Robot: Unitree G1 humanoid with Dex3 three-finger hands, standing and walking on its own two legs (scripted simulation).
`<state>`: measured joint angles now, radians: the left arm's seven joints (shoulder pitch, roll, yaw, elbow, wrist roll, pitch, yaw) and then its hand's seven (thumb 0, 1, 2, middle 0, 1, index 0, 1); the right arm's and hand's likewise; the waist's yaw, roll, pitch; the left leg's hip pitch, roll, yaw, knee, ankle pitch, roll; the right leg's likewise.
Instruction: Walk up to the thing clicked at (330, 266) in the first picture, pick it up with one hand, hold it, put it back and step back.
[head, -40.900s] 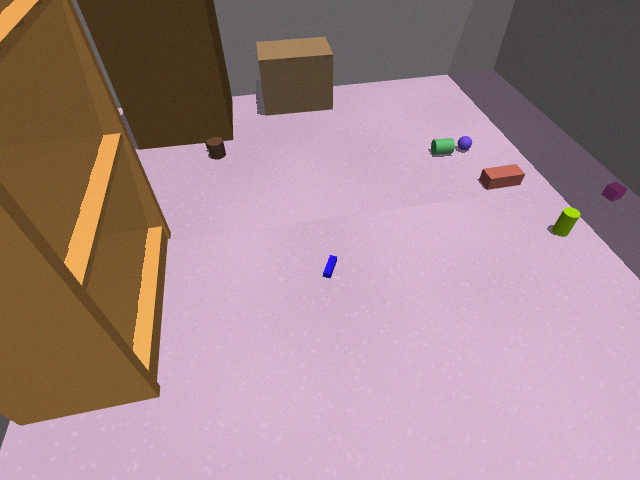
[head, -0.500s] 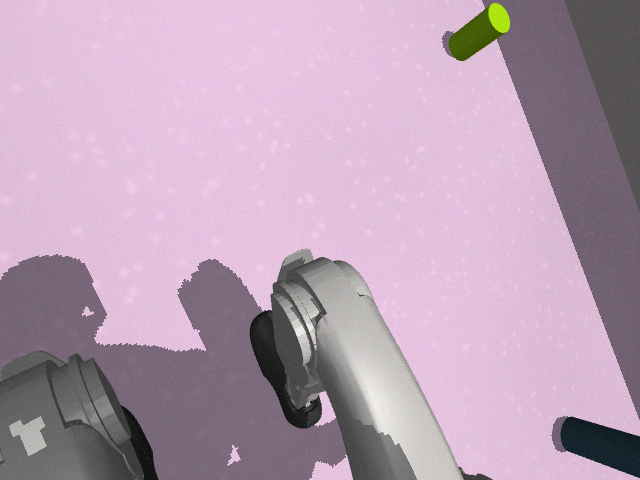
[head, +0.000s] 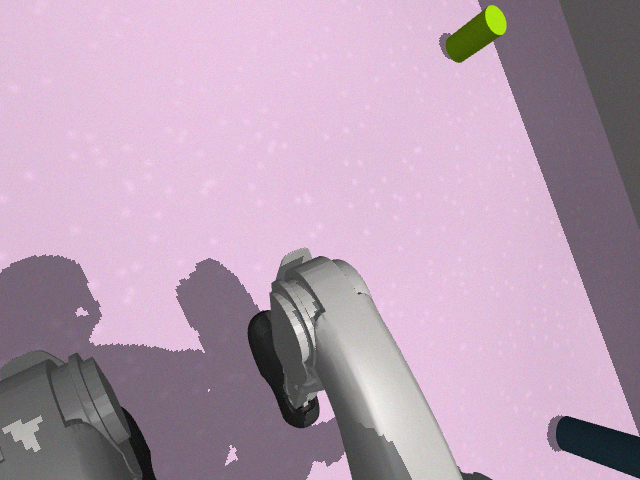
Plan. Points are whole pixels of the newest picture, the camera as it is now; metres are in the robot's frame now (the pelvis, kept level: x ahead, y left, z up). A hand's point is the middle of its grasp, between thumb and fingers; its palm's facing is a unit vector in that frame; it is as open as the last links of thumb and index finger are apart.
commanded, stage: rise first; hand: left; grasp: from above
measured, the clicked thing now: out of the picture +0.51 +0.31 -0.33
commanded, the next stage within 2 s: none
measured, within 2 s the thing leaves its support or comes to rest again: neither
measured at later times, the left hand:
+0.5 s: hand out of the picture +0.46 +0.33 -0.21, palm faces -0.03 -0.45 -0.89, open 12.8 cm
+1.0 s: hand out of the picture +0.46 +0.33 -0.21, palm faces -0.04 -0.45 -0.89, open 12.8 cm
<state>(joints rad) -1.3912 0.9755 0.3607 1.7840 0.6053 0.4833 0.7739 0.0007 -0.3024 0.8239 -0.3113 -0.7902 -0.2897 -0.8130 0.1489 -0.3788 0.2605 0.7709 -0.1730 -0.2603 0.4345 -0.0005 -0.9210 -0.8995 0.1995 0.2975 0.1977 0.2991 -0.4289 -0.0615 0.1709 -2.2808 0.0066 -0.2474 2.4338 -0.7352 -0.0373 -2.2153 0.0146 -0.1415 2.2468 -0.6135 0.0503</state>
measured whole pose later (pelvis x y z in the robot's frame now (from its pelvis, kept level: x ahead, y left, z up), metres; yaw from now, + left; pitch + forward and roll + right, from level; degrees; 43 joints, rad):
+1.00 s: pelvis +0.00 +0.00 +0.00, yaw +0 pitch +32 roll -13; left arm -1.38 0.96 0.35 1.79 0.60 0.48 0.76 0.00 -0.29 0.82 -0.33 -0.76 -0.30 -0.78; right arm 0.16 -0.37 0.25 0.79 -0.18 -0.28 0.43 0.00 -0.92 -0.90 0.20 0.30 0.20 0.30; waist -0.43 -0.06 0.17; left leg -2.27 0.01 -0.24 2.42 -0.73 -0.04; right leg -2.21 0.01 -0.14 2.24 -0.61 0.05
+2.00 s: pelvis +0.00 +0.00 +0.01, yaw +0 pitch +32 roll -13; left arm -1.38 0.96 0.36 1.79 0.61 0.47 0.77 0.00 -0.22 0.75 -0.38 -0.71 -0.36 -0.73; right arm 0.16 -0.37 0.25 0.81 -0.18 -0.30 0.43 0.00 -0.92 -0.90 0.20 0.30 0.20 0.30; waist -0.43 -0.05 0.17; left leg -2.27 0.01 -0.24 2.42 -0.73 -0.03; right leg -2.20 0.01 -0.14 2.23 -0.61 0.05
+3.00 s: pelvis +0.00 +0.00 +0.01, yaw -1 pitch +33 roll -13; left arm -1.50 1.01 0.34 1.77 0.62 0.52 0.81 0.00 -0.28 0.79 -0.31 -0.80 -0.30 -0.81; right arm 0.19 -0.40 0.28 0.73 -0.18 -0.26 0.44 0.00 -0.91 -0.89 0.20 0.30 0.20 0.30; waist -0.51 -0.06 0.22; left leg -2.27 0.03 -0.26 2.41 -0.74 -0.05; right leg -2.21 0.03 -0.15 2.21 -0.60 0.04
